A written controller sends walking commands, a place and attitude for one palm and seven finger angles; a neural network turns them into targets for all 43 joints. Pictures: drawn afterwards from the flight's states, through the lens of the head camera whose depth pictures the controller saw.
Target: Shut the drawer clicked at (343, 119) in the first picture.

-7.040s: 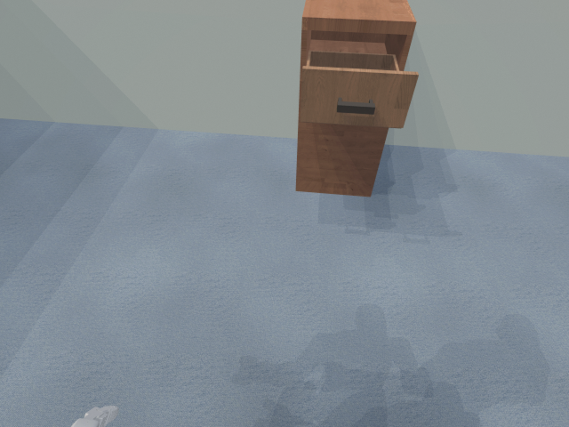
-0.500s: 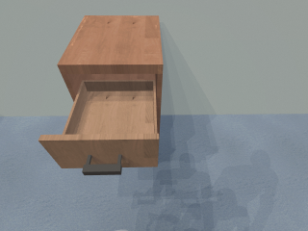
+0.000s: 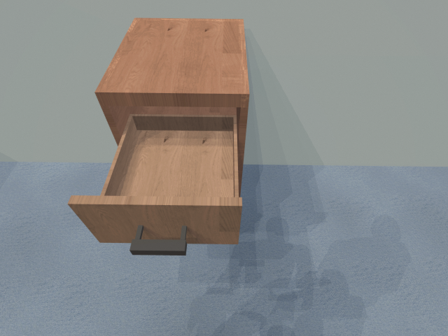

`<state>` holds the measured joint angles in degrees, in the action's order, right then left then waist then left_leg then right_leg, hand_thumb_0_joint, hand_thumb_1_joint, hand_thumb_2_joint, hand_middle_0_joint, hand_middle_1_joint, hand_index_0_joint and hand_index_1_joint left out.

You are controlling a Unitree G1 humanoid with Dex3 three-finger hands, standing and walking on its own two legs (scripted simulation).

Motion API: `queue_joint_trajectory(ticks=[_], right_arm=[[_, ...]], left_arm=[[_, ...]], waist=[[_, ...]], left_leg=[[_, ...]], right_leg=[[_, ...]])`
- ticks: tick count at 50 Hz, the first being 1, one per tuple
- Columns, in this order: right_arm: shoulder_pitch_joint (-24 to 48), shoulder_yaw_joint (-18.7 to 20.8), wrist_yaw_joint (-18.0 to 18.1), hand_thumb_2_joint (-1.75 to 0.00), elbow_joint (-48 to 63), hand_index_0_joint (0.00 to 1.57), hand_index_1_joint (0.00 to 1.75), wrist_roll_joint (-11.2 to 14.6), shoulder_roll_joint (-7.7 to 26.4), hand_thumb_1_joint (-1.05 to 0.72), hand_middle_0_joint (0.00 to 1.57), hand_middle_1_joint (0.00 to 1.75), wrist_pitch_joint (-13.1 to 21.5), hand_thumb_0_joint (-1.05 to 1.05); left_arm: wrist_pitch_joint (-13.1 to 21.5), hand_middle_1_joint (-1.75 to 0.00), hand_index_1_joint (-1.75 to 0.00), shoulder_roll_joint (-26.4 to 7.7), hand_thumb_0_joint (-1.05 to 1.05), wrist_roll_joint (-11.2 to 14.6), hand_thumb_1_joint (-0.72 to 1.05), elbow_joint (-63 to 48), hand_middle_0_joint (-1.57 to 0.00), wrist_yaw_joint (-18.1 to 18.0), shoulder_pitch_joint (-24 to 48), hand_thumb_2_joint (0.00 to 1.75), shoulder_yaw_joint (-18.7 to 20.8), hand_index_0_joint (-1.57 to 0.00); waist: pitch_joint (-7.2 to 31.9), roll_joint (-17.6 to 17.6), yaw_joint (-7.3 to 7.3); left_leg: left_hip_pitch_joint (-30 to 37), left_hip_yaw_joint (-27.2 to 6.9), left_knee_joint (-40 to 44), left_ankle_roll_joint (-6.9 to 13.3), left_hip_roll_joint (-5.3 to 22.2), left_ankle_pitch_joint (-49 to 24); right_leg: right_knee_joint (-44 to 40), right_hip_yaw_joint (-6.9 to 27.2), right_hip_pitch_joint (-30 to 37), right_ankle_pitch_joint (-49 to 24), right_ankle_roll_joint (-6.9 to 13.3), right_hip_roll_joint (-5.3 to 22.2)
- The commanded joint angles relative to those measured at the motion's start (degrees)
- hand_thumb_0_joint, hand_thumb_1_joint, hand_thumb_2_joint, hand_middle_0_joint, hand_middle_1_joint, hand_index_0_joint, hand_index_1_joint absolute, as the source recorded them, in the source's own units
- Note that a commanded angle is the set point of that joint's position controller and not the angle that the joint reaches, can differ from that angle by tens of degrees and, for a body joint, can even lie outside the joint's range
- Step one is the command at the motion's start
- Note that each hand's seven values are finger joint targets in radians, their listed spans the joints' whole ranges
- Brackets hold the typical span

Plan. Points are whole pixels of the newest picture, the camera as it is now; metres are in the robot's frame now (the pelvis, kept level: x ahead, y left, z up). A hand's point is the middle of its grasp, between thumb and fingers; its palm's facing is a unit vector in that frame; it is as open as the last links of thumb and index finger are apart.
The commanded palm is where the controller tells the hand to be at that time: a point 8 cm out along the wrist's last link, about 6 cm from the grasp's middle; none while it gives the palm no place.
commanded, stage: come to a stop and stand still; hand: left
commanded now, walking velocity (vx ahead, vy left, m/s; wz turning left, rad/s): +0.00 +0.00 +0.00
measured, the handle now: (160, 238) +0.31 +0.17 -0.07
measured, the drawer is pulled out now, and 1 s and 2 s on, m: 0.30 0.30 0.30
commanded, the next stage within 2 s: look again from close up in 1.26 s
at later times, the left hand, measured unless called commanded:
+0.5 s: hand out of the picture -0.02 +0.10 -0.17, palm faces +0.07 -0.99 -0.15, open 7.4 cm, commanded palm none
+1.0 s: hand out of the picture +0.01 +0.13 -0.17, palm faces +0.09 -0.98 -0.17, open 7.4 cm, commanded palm none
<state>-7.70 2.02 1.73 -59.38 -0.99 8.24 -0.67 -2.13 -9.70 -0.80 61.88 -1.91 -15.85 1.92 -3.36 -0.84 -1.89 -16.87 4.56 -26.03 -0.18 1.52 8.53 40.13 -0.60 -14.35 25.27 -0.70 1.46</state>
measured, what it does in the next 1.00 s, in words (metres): steps on the spot: right foot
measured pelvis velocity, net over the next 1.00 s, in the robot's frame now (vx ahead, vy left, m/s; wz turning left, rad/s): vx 0.04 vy -0.03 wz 0.03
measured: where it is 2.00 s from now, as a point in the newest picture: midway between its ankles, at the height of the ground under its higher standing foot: outside the picture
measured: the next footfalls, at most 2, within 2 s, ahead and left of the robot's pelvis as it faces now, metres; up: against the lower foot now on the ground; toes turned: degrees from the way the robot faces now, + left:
right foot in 0.04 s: -0.01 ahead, -0.11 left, +0.00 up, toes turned -1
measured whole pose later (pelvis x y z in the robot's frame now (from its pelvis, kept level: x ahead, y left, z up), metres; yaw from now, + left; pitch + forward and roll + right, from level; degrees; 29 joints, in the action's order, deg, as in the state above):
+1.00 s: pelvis +0.04 -0.03 +0.00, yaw +2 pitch -2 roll +1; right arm -14.7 0.8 2.8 -65.8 -0.3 8.1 -0.1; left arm 0.2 -6.2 -0.3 66.0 -2.7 -19.0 0.5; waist -2.3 -0.6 -0.3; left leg -11.7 1.5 -26.1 -3.1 3.4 12.2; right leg 23.4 -3.0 -0.1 21.3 2.2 -0.8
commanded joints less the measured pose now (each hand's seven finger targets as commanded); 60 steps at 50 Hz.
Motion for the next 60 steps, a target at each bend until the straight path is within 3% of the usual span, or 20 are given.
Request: queue_joint_trajectory(ticks=[1,2,3,5,6,9,12,14,20,21,30,35,43,50,60], right_arm=[[-5.08,1.91,0.20,-0.90,0.04,0.20,0.30,0.60,7.72,-0.90,0.20,0.30,0.10,0.00],[-5.29,1.59,0.09,-0.90,-0.01,0.20,0.30,1.01,5.72,-0.90,0.20,0.30,-0.02,0.00],[-4.92,1.09,-0.21,-0.90,0.05,0.20,0.30,1.03,4.10,-0.90,0.20,0.30,-0.18,0.00],[-4.19,0.59,-0.43,-0.90,-0.70,0.20,0.30,0.31,3.59,-0.90,0.20,0.30,-0.31,0.00],[-5.17,0.70,-0.41,-0.90,-1.49,0.20,0.30,0.27,4.03,-0.90,0.20,0.30,-0.27,0.00],[-6.79,0.16,-0.27,-0.90,-3.54,0.20,0.30,0.48,4.26,-0.90,0.20,0.30,-0.10,0.00],[-8.47,-0.12,-0.38,-0.90,-4.79,0.20,0.30,0.28,4.11,-0.90,0.20,0.30,-0.65,0.00],[-9.61,-0.31,-0.30,-0.90,-5.38,0.20,0.30,0.15,3.56,-0.90,0.20,0.30,-0.80,0.00],[-13.56,-0.89,0.23,-0.90,-6.64,0.20,0.30,0.05,2.34,-0.90,0.20,0.30,-0.18,0.00],[-14.04,-0.89,0.32,-0.90,-6.78,0.20,0.30,0.09,2.00,-0.90,0.20,0.30,-0.04,0.00],[-15.65,-1.05,1.21,-0.90,-7.53,0.20,0.30,0.54,1.53,-0.90,0.20,0.30,1.03,0.00],[-15.00,-0.99,1.46,-0.90,-7.32,0.20,0.30,0.69,1.28,-0.90,0.20,0.30,0.96,0.00],[-12.62,-0.94,1.44,-0.90,-6.70,0.20,0.30,0.80,2.10,-0.90,0.20,0.30,0.77,0.00],[-11.52,-1.06,1.39,-0.90,-5.45,0.20,0.30,0.61,3.57,-0.90,0.20,0.30,1.09,0.00],[-10.50,-1.20,1.20,-0.90,-4.91,0.20,0.30,0.63,4.58,-0.90,0.20,0.30,1.14,0.00]], left_arm=[[1.65,-0.30,-0.30,-3.06,0.00,-0.44,0.90,0.49,-0.20,-0.41,-7.26,0.90,0.09,-0.20],[2.08,-0.30,-0.30,-4.86,0.00,-0.54,0.90,0.67,-0.20,-0.55,-6.10,0.90,-0.03,-0.20],[2.36,-0.30,-0.30,-6.23,0.00,-0.28,0.90,0.33,-0.20,-0.46,-4.06,0.90,-0.21,-0.20],[3.10,-0.30,-0.30,-5.64,0.00,-0.16,0.90,0.63,-0.20,-0.52,-2.49,0.90,-0.37,-0.20],[3.15,-0.30,-0.30,-4.85,0.00,-0.10,0.90,0.73,-0.20,-0.60,-1.80,0.90,-0.62,-0.20],[3.05,-0.30,-0.30,-4.20,0.00,0.19,0.90,1.34,-0.20,-0.55,-2.94,0.90,-0.91,-0.20],[2.54,-0.30,-0.30,-4.42,0.00,0.20,0.90,2.00,-0.20,-0.55,-3.65,0.90,-0.72,-0.20],[2.37,-0.30,-0.30,-4.19,0.00,0.19,0.90,2.14,-0.20,-0.49,-4.35,0.90,-0.62,-0.20],[2.45,-0.30,-0.30,-2.78,0.00,0.48,0.90,2.59,-0.20,-0.47,-5.54,0.90,-0.43,-0.20],[2.54,-0.30,-0.30,-2.62,0.00,0.55,0.90,2.72,-0.20,-0.50,-5.86,0.90,-0.42,-0.20],[3.06,-0.30,-0.30,-0.98,0.00,0.67,0.90,3.74,-0.20,-1.05,-8.45,0.90,-0.30,-0.20],[2.84,-0.30,-0.30,-0.70,0.00,0.47,0.90,3.99,-0.20,-1.32,-9.39,0.90,-0.23,-0.20],[2.59,-0.30,-0.30,-0.97,0.00,0.17,0.90,4.05,-0.20,-1.25,-9.46,0.90,-0.46,-0.20],[2.62,-0.30,-0.30,-1.64,0.00,0.22,0.90,3.76,-0.20,-1.05,-8.85,0.90,-0.45,-0.20],[2.66,-0.30,-0.30,-2.33,0.00,0.22,0.90,3.96,-0.20,-0.88,-8.46,0.90,-0.59,-0.20]], waist=[[5.90,3.44,1.32],[4.75,-1.81,2.49],[2.64,-4.67,3.12],[0.79,-10.54,3.09],[0.01,-10.00,3.43],[-1.98,-3.50,3.23],[-7.08,-2.56,2.92],[-9.37,-1.32,2.71],[-7.63,1.47,2.27],[-6.92,0.67,2.19],[0.05,-0.76,1.63],[-0.58,-0.73,1.54],[-3.56,-0.77,1.66],[-1.61,1.87,1.67],[-1.75,0.20,1.49]], left_leg=[[5.85,-9.82,3.36,3.85,8.15,-0.73],[4.59,-6.48,0.54,1.25,5.19,0.94],[4.99,-4.45,0.42,-0.21,3.06,3.61],[6.76,-4.08,0.32,-0.86,2.56,2.22],[7.89,-4.19,0.83,-0.86,3.05,0.71],[9.50,-5.27,2.86,-0.60,3.99,-1.92],[7.85,-4.97,2.48,-0.91,3.53,2.13],[7.40,-4.63,1.98,-0.88,3.44,2.21],[5.69,-5.21,2.26,-0.77,3.68,-0.18],[5.50,-5.27,2.08,-0.76,3.78,-1.46],[7.06,-4.52,0.38,-0.62,4.48,-10.92],[8.15,-3.94,-0.68,-0.15,4.53,-12.72],[9.34,-4.59,0.46,0.59,4.78,-13.26],[10.71,-5.65,1.76,0.96,4.65,-14.64],[10.64,-6.23,2.93,1.05,4.49,-12.94]], right_leg=[[-20.61,2.13,4.80,-12.06,0.46,1.92],[-22.76,7.37,3.93,-13.67,2.03,5.89],[-24.42,9.13,0.88,-14.46,3.49,8.92],[-24.38,8.82,-2.48,-17.99,4.43,8.22],[-24.22,7.67,-2.92,-18.02,4.36,7.76],[-25.34,6.36,-3.64,-12.07,3.32,5.73],[-29.10,6.94,-7.39,1.00,3.59,5.63],[-30.17,7.29,-8.92,3.28,3.85,5.72],[-28.13,5.96,-4.67,-1.14,4.18,5.06],[-27.83,5.58,-3.36,-2.94,4.17,4.97],[-21.60,2.12,6.80,-31.45,3.01,4.57],[-20.58,1.31,6.92,-35.75,2.38,4.52],[-21.20,0.95,4.53,-30.95,1.97,4.09],[-21.39,0.95,5.75,-26.56,2.04,4.29],[-22.28,0.53,6.12,-24.23,1.77,4.60]])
